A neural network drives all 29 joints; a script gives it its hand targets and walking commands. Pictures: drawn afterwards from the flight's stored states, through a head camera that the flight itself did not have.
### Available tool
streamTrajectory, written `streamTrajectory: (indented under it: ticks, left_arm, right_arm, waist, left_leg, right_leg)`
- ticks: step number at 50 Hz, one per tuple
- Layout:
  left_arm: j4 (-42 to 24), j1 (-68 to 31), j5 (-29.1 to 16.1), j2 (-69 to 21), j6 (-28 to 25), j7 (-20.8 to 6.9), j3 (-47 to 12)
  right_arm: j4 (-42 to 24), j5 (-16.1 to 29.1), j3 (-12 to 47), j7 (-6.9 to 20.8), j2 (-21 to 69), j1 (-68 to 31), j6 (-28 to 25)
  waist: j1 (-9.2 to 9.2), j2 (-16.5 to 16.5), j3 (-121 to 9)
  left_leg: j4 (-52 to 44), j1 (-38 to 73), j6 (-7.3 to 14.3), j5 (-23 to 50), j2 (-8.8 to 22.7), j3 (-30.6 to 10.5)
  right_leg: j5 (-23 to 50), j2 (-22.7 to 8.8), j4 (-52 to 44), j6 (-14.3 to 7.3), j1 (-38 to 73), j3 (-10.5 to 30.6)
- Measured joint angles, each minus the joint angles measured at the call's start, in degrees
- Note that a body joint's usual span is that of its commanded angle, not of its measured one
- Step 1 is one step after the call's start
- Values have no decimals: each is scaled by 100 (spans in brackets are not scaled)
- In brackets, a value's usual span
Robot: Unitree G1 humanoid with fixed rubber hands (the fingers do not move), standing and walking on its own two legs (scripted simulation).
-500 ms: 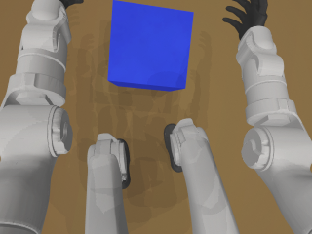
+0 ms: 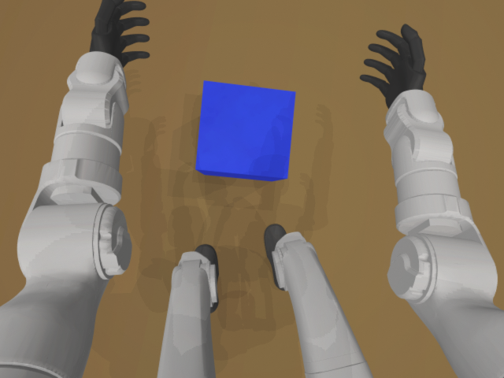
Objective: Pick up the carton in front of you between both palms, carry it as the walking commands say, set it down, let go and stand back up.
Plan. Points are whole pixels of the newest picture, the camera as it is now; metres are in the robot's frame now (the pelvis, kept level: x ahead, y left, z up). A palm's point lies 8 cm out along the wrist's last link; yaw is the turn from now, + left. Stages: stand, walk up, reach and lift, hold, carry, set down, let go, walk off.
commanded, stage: let go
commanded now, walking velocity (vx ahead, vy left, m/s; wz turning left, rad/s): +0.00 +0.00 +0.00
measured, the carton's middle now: (243, 139) +0.49 -0.05 -0.49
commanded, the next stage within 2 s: stand in 1.38 s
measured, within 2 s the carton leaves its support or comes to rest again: neither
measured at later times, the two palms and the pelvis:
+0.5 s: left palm (49, 172) +0.40 +0.17 +0.01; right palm (489, 166) +0.34 -0.27 +0.02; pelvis +0.06 -0.02 +0.11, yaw +1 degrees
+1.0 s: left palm out of the picture +0.27 +0.24 +0.09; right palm out of the picture +0.25 -0.22 +0.09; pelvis +0.10 +0.01 +0.16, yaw -1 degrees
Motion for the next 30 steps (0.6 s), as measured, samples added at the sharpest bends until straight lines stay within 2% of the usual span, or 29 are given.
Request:
streamTrajectory:
  ticks: [6,11,15,22,30]
  left_arm:
    - [-349,641,346,-354,-101,141,244]
    - [-1136,1908,533,-844,-182,430,315]
    - [-1725,3021,481,-1072,-288,542,230]
    - [-2074,4402,277,-1060,-610,400,9]
    - [-2108,5732,166,-978,-1007,205,-235]
  right_arm:
    - [-160,-348,71,257,51,549,-126]
    - [-520,-641,381,571,50,1567,-214]
    - [-790,-667,698,759,-16,2433,-292]
    - [-1069,-393,1224,855,-137,3737,-534]
    - [-1382,-141,1730,703,-54,5210,-840]
  waist:
    - [92,-43,-51]
    - [191,-113,-1]
    - [221,-175,135]
    - [231,-268,261]
    - [266,-347,243]
  left_leg:
    - [-789,663,-31,252,-5,-31]
    - [-1506,1545,-64,422,-15,-62]
    - [-2034,2411,-90,508,6,-103]
    - [-2715,3838,-113,528,99,-149]
    - [-3381,5332,-88,498,189,-105]
  right_leg:
    - [212,-27,-727,-45,645,10]
    - [319,-60,-1338,-101,1487,14]
    - [366,-61,-1800,-147,2328,-3]
    - [373,0,-2443,-211,3735,-28]
    - [350,59,-3078,-221,5195,35]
